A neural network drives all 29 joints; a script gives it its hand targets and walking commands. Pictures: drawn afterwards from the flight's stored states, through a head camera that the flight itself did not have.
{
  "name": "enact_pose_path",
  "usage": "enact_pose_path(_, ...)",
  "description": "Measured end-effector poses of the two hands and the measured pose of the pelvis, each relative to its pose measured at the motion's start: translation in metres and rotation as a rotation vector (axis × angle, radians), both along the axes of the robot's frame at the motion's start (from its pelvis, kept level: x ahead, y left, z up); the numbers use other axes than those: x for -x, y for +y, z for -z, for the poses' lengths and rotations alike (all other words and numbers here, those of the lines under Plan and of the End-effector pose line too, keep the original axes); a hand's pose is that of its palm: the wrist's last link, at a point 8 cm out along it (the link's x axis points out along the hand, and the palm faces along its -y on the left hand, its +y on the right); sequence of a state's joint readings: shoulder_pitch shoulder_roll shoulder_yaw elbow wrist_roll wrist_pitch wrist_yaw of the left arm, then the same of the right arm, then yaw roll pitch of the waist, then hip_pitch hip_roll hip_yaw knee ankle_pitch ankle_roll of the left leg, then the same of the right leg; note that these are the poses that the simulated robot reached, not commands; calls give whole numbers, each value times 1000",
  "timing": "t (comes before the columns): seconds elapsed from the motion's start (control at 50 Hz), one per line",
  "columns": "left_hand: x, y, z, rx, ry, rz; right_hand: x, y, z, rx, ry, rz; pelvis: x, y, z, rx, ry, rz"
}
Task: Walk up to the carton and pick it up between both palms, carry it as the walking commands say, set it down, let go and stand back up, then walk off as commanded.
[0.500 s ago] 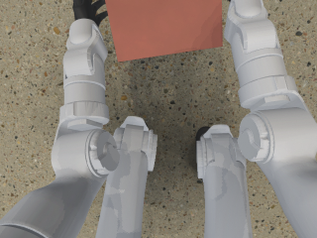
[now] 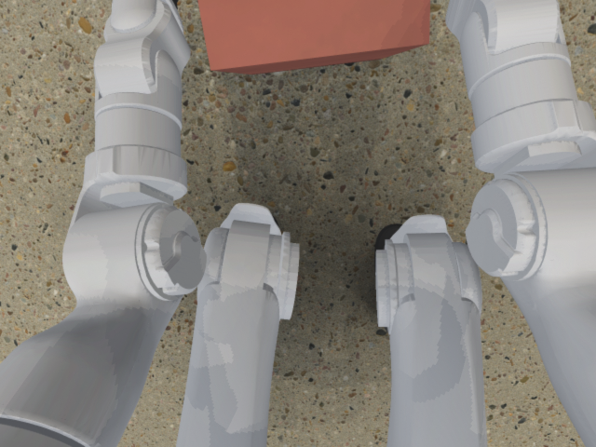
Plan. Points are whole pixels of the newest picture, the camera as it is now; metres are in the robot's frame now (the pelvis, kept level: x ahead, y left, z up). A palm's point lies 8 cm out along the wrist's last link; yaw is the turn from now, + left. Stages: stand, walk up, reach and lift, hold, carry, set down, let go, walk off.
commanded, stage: set down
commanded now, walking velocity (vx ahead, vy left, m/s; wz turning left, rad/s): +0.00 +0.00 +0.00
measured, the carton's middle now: out of the picture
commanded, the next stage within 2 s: none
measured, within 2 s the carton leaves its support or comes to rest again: rests again in 0.18 s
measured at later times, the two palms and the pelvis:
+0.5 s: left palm (162, 2) +0.52 +0.18 -0.16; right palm out of the picture +0.57 -0.11 -0.16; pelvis +0.01 -0.01 +0.00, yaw +0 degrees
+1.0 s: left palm out of the picture +0.53 +0.18 -0.17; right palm out of the picture +0.58 -0.11 -0.16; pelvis +0.02 -0.01 +0.00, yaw +0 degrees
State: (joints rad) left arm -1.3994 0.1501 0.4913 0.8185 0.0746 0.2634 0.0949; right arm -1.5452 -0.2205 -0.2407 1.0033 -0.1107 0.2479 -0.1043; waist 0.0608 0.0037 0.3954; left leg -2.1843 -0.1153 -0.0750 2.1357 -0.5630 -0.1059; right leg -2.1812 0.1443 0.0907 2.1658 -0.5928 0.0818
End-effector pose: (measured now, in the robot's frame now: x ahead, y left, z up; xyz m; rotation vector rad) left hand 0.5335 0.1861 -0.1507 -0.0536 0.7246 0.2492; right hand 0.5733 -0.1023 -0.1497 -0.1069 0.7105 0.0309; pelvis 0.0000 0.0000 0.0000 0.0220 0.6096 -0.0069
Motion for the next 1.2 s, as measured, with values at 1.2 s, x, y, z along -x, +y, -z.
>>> enact_pose_path(1.2,6,-1,17,6,21,29,-7,-5,14,-19,27,-37,-20,-8,0,-17,99,6)
